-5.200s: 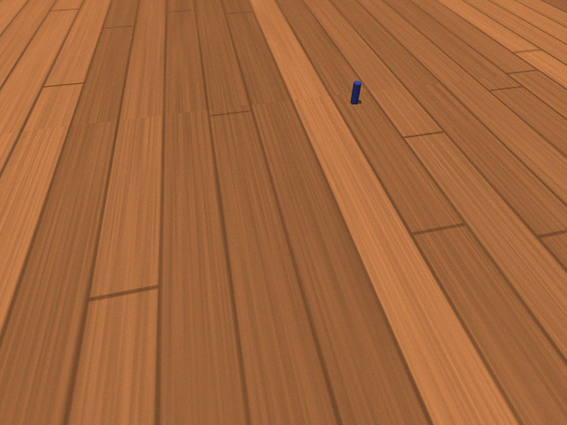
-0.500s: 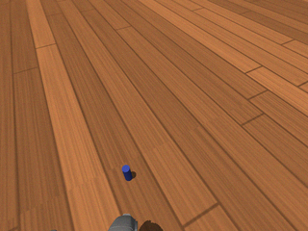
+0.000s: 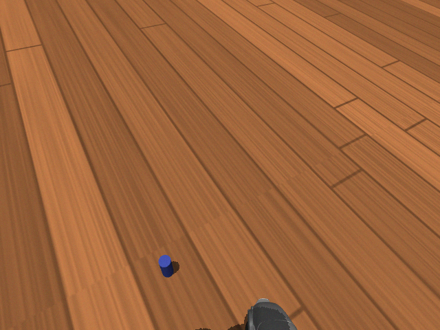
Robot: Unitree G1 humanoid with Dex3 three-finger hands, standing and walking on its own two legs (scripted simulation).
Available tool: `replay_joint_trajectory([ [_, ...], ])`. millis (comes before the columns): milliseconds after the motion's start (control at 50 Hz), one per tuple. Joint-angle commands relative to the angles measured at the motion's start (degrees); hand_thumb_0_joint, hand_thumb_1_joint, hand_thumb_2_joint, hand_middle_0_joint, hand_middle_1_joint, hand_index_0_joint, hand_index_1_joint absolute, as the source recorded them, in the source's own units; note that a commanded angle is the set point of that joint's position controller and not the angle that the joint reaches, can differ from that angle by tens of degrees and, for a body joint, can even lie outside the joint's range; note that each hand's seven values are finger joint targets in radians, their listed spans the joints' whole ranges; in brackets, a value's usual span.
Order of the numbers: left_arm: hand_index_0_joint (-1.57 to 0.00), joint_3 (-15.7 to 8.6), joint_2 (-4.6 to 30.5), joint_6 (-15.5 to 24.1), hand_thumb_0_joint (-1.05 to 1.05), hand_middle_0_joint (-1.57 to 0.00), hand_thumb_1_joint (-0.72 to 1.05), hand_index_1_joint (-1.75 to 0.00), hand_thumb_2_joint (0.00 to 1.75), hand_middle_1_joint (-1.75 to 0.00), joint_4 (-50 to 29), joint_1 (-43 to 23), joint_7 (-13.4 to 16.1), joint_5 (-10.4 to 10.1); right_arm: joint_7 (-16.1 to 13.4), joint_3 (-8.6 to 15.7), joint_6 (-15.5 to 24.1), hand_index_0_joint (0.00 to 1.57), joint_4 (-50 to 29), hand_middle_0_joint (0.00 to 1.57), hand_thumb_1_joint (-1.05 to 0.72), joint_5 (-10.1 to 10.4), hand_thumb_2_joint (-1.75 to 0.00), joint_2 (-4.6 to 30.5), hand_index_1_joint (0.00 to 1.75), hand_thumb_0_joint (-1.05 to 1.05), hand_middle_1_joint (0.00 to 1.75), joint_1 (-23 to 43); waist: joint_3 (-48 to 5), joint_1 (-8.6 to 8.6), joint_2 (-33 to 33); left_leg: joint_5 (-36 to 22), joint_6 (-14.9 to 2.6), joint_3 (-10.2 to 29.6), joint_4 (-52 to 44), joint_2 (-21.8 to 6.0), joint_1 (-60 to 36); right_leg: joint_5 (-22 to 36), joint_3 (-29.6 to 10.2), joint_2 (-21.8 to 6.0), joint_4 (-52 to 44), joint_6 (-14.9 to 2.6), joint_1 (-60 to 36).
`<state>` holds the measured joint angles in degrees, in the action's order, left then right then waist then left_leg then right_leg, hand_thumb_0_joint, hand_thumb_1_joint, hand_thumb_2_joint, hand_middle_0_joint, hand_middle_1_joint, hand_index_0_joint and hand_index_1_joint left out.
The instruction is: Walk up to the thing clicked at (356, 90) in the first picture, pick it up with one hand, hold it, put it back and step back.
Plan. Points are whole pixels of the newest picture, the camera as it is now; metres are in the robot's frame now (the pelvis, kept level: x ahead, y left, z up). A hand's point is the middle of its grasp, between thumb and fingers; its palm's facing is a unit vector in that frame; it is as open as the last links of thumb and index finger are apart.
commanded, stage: walk up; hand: left
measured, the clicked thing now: (166, 266) +0.43 +0.20 -0.70
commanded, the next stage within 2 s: none
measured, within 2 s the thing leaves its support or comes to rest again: neither
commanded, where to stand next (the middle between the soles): +0.11 -0.02 m, yaw +2 degrees
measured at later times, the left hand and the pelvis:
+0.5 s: hand out of the picture +0.12 +0.25 -0.16, palm faces +0.04 -0.94 -0.33, open 7.4 cm; pelvis +0.04 -0.01 -0.01, yaw +1 degrees
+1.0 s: hand out of the picture +0.13 +0.24 -0.15, palm faces +0.06 -0.93 -0.36, open 7.4 cm; pelvis +0.07 -0.02 +0.00, yaw +2 degrees
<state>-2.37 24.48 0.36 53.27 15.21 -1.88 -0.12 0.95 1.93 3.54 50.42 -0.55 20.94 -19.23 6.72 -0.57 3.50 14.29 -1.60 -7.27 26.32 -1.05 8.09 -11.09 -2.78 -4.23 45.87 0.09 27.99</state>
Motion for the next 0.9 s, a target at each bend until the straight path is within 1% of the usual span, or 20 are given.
replay_joint_trajectory([
  [0,-0.2,-1.8,6.38,1.79,0.0,-0.2,0.9,-0.3,0.9,-0.3,-2.48,-1.52,1.31,0.1,-1.45,4.09,0.42,0.2,-3.49,0.2,-0.9,0.38,-0.9,15.16,0.3,0.0,0.3,1.77,-4.9,-0.39,-11.22,-33.3,-8.22,5.59,-0.71,-12.18,1.73,1.62,5.07,1.86,-8.18,-0.38,-8.46],
  [60,-0.2,-2.29,7.66,2.74,0.0,-0.2,0.9,-0.3,0.9,-0.3,-0.39,1.12,2.06,0.7,-1.46,2.96,-0.87,0.2,-3.06,0.2,-0.9,1.29,-0.9,13.11,0.3,0.0,0.3,3.21,-8.8,1.82,-4.87,-20.8,-5.13,5.77,9.39,-9.22,3.73,8.45,3.73,2.35,-19.66,-2.24,-19.08],
  [80,-0.2,-2.91,10.45,3.23,0.0,-0.2,0.9,-0.3,0.9,-0.3,-0.21,1.97,2.37,1.01,-1.38,2.05,-0.82,0.2,-2.85,0.2,-0.9,1.61,-0.9,10.39,0.3,0.0,0.3,1.79,-11.96,2.17,2.19,-9.83,-2.96,4.86,14.96,-7.13,6.72,18.27,-2.54,-3.57,-21.43,-3.93,-24.19],
  [100,-0.2,-4.11,13.99,3.71,0.0,-0.2,0.9,-0.3,0.9,-0.3,-2.06,3.22,2.17,1.44,-1.07,1.11,-0.64,0.2,-3.93,0.2,-0.9,1.46,-0.9,8.38,0.3,0.0,0.3,-1.48,-15.98,1.86,11.47,10.72,-1.9,2.95,22.33,-2.19,12.47,10.03,-16.04,-11.65,-22.87,-7.81,-29.27],
  [120,-0.2,-4.16,15.36,3.4,0.0,-0.2,0.9,-0.3,0.9,-0.3,-2.15,1.75,2.11,1.05,-1.29,1.8,-1.38,0.2,-2.59,0.2,-0.9,1.04,-0.9,10.55,0.3,0.0,0.3,-1.4,-12.41,2.56,10.2,21.59,-0.71,4.87,27.67,1.65,18.23,2.01,-24.48,-16.57,-26.29,-14.02,-27.5],
  [140,-0.2,-4.57,16.3,2.92,0.0,-0.2,0.9,-0.3,0.9,-0.3,-2.24,0.8,2.11,1.05,-1.72,2.72,-1.72,0.2,-1.61,0.2,-0.9,0.51,-0.9,13.66,0.3,0.0,0.3,0.31,-10.15,3.49,9.85,23.69,-0.72,6.57,29.84,-0.36,20.06,-4.28,-26.79,-17.71,-27.06,-16.49,-25.22],
  [200,-0.2,-3.22,12.25,2.53,0.0,-0.2,0.9,-0.3,0.9,-0.3,-3.25,-1.89,2.22,0.8,-1.14,2.88,-1.82,0.2,0.73,0.2,-0.9,0.84,-0.9,13.89,0.3,0.0,0.3,1.62,-6.36,2.15,7.69,17.85,-0.02,9.1,27.93,-1.67,20.52,-8.66,-16.06,-11.67,-28.94,-12.72,-20.58],
  [320,-0.2,-2.96,10.83,2.09,0.0,-0.2,0.9,-0.3,0.9,-0.3,-4.45,-5.49,1.82,1.57,-0.77,1.99,-1.08,0.2,3.05,0.2,-0.9,-0.3,-0.9,11.36,0.3,0.0,0.3,2.36,-6.2,1.98,6.43,9.39,1.39,5.97,13.41,-0.57,11.69,-5.4,-7.22,-8.5,-27.83,-11.31,-13.62],
  [400,-0.2,-1.8,8.32,0.35,0.0,-0.2,0.9,-0.3,0.9,-0.3,-4.3,-9.7,1.12,0.56,-1.45,2.73,-0.33,0.2,6.33,0.2,-0.9,-0.98,-0.9,12.03,0.3,0.0,0.3,0.18,-6.79,-0.8,1.25,-2.17,0.74,5.8,0.68,0.0,-2.26,-18.98,-3.82,-6.75,-21.85,-6.77,-1.93],
  [420,-0.2,-1.07,6.3,0.02,0.0,-0.2,0.9,-0.3,0.9,-0.3,-4.04,-9.58,1.04,0.24,-1.72,3.03,-0.21,0.2,6.08,0.2,-0.9,-1.55,-0.9,13.7,0.3,0.0,0.3,1.24,-5.6,-0.7,-4.51,2.68,-0.26,13.14,-4.23,-4.28,-1.23,-22.25,-1.81,-4.15,-19.07,-4.77,0.93],
  [440,-0.2,-0.58,4.87,-0.49,0.0,-0.2,0.9,-0.3,0.9,-0.3,-3.51,-8.02,0.85,-0.23,-1.84,3.11,0.2,0.2,4.44,0.2,-0.9,-1.72,-0.9,16.21,0.3,0.0,0.3,5.26,-3.9,1.03,-10.45,20.4,-2.69,27.17,-12.34,-12.1,4.76,-19.85,-0.2,-0.29,-13.76,-2.1,1.3],
  [460,-0.2,-1.62,7.99,-0.9,0.0,-0.2,0.9,-0.3,0.9,-0.3,-1.38,-7.75,1.0,-0.12,-1.77,3.36,0.08,0.2,3.46,0.2,-0.9,-1.18,-0.9,19.43,0.3,0.0,0.3,9.99,-0.77,1.21,-13.71,34.78,-7.21,32.95,-18.64,-17.91,17.17,-17.89,2.51,2.48,-4.35,-1.25,-6.67],
  [480,-0.2,-2.37,9.37,-0.98,0.0,-0.2,0.9,-0.3,0.9,-0.3,-0.03,-6.39,0.93,0.06,-1.69,3.15,-0.19,0.2,2.94,0.2,-0.9,-1.03,-0.9,18.96,0.3,0.0,0.3,13.19,2.16,2.7,-11.99,35.09,-8.69,31.22,-18.58,-17.89,22.91,-15.15,1.09,1.1,-1.92,-1.19,-11.74],
  [520,-0.2,-1.87,7.28,-0.47,0.0,-0.2,0.9,-0.3,0.9,-0.3,1.97,-4.9,0.59,0.05,-1.57,1.6,-0.08,0.2,3.2,0.2,-0.9,-1.18,-0.9,15.1,0.3,0.0,0.3,14.23,1.51,3.33,-11.18,23.44,-5.02,21.41,-14.01,-11.44,19.04,-10.66,1.37,1.1,-10.0,-1.5,-13.87],
  [580,-0.2,-1.63,7.72,0.42,0.0,-0.2,0.9,-0.3,0.9,-0.3,3.99,-5.12,1.06,0.42,-0.98,1.51,-0.11,0.2,4.32,0.2,-0.9,-0.57,-0.9,14.66,0.3,0.0,0.3,13.16,-4.9,2.62,-11.69,11.83,-2.38,16.63,-7.96,-8.77,11.5,-4.07,2.35,1.94,-20.26,-1.63,-17.84],
  [620,-0.2,-1.43,8.23,0.87,0.0,-0.2,0.9,-0.3,0.9,-0.3,4.36,-6.76,1.46,0.78,-0.94,1.09,-0.44,0.2,4.74,0.2,-0.9,-0.26,-0.9,13.65,0.3,0.0,0.3,11.28,-7.99,1.57,-10.68,8.01,-1.5,15.45,-6.63,-8.02,9.73,-3.22,-0.56,0.44,-22.18,-2.06,-20.63],
  [660,-0.2,-1.03,8.72,0.92,0.0,-0.2,0.9,-0.3,0.9,-0.3,4.66,-8.8,1.24,0.63,-1.04,1.1,-0.8,0.2,5.55,0.2,-0.9,-0.12,-0.9,13.59,0.3,0.0,0.3,12.03,-6.92,0.87,-9.55,15.23,-0.68,14.87,-8.6,-6.46,9.28,-9.76,-2.08,-0.36,-23.28,-2.17,-17.49],
  [700,-0.2,-0.71,8.84,1.0,0.0,-0.2,0.9,-0.3,0.9,-0.3,5.47,-9.21,1.09,0.46,-1.15,1.2,-1.04,0.2,6.05,0.2,-0.9,-0.15,-0.9,14.07,0.3,0.0,0.3,13.63,-4.86,0.96,-7.57,14.16,-0.65,14.64,-7.5,-6.14,8.13,-11.41,-2.61,-0.75,-25.43,-2.21,-15.5],
  [800,-0.2,-0.39,8.62,2.02,0.0,-0.2,0.9,-0.3,0.9,-0.3,7.32,-9.82,1.45,0.08,-1.34,0.58,-0.31,0.2,8.02,0.2,-0.9,0.4,-0.9,12.73,0.3,0.0,0.3,12.96,-8.43,0.17,-2.66,-9.63,-0.38,11.65,-3.61,-5.97,0.05,7.17,-2.78,-3.11,-26.2,-2.54,-17.16],
  [880,-0.2,-0.44,8.41,1.95,0.0,-0.2,0.9,-0.3,0.9,-0.3,8.34,-10.24,1.84,0.02,-1.47,0.73,-0.69,0.2,8.81,0.2,-0.9,0.53,-0.9,12.71,0.3,0.0,0.3,14.37,-9.25,0.47,-1.14,-14.77,-0.59,10.95,-3.68,-6.29,-1.62,11.7,-1.22,-3.2,-26.29,-2.0,-19.05],
])
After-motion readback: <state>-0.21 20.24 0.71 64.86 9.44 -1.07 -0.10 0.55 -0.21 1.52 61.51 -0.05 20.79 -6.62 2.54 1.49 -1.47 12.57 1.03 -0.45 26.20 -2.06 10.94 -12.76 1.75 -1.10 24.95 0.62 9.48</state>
